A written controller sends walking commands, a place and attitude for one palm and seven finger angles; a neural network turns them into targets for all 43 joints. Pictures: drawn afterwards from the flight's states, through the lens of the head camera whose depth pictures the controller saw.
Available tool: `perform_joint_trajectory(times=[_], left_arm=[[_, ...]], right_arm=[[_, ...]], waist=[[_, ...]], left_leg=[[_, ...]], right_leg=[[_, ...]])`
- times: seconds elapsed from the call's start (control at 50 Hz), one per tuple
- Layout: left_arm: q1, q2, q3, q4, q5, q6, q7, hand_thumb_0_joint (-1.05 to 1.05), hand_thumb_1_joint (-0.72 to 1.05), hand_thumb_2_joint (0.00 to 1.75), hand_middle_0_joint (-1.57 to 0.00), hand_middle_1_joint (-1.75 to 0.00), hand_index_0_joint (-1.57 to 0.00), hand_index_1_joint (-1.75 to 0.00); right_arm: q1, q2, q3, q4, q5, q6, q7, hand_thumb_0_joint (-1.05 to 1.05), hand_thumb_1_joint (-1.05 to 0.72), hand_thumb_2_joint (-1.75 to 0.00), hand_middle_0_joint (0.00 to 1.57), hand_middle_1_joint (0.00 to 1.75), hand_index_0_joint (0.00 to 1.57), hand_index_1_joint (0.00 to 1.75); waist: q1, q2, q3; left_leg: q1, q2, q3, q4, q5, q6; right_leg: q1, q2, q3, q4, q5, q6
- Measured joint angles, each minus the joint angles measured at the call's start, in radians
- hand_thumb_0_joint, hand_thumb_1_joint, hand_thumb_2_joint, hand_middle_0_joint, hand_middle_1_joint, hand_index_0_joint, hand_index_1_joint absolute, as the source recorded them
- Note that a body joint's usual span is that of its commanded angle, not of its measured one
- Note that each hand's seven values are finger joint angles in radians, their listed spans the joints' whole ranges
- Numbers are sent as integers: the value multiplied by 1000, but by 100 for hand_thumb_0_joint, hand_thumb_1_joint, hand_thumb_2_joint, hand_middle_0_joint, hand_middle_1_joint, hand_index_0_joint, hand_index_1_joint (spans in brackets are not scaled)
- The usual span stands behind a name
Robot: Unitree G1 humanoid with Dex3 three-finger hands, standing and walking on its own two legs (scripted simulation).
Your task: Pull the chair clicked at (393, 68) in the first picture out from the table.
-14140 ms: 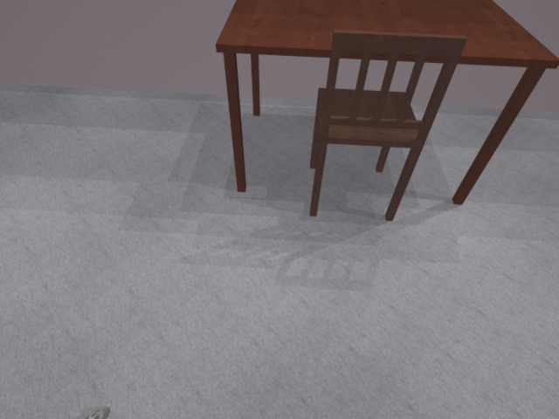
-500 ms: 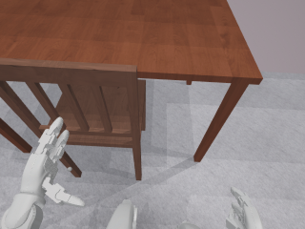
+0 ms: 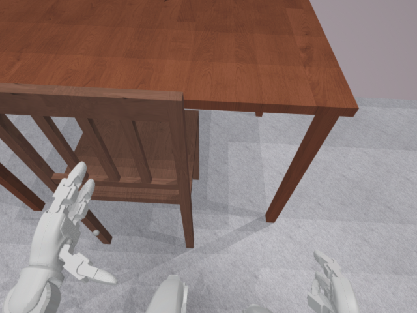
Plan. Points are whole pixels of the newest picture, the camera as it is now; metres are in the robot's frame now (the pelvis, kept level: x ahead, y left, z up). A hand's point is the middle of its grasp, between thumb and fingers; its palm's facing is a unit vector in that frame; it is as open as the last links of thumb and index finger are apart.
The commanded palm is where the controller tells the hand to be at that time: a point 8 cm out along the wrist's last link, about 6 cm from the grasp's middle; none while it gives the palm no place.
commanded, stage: aim the fingers beside a spindle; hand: left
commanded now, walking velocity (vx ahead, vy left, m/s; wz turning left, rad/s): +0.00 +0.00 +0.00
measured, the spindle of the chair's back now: (101, 151) +0.45 +0.29 -0.01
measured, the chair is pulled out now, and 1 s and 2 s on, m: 0.00 0.00 0.00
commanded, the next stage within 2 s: none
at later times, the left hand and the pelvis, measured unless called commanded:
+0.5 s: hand (114, 224) +0.26 +0.19 +0.04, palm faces -0.01 -1.00 -0.05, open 16.9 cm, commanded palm +0.25 +0.24 +0.04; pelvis +0.00 +0.00 -0.01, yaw +0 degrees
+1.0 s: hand (127, 217) +0.29 +0.18 +0.02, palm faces -0.01 -1.00 -0.05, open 16.9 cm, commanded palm +0.27 +0.23 +0.02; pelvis +0.00 +0.00 -0.02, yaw -1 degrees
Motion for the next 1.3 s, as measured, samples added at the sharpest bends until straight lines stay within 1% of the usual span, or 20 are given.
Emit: perform_joint_trajectory(times=[0.28,0.6,0.72,1.14,1.3], left_arm=[[-30,-10,-14,26,10,-8,4,-1,-50,30,-6,-8,-6,-8],[-96,-27,-62,49,54,-15,73,-1,-50,30,-6,-8,-6,-8],[-119,-29,-60,75,61,-20,92,-1,-50,30,-6,-8,-7,-8],[-151,-40,-75,104,72,-50,101,-1,-50,30,-6,-8,-6,-8],[-183,-45,-74,123,74,-50,105,-1,-50,30,-6,-8,-7,-8]], right_arm=[[-1,-7,-5,-1,-4,6,3,1,-90,-90,20,30,21,30],[4,-5,0,-4,-12,31,14,1,-90,-90,20,30,21,30],[2,-5,1,-5,-14,44,18,1,-90,-90,20,30,21,30],[-17,-10,-9,-6,-20,75,29,1,-90,-90,20,30,21,30],[-25,-4,-8,-4,-22,89,32,1,-90,-90,20,30,21,30]], waist=[[-4,-2,-7],[-16,-2,-11],[-17,-3,-15],[-15,-7,-27],[-15,-8,-31]], left_leg=[[-31,1,0,27,-11,-2],[-85,1,8,60,-19,1],[-105,2,9,72,-25,0],[-165,4,7,123,-49,-2],[-193,6,7,146,-54,-1]], right_leg=[[-32,1,1,30,-14,-1],[-91,0,10,73,-27,1],[-112,0,12,88,-34,0],[-169,2,12,138,-61,-1],[-198,5,13,164,-67,-1]])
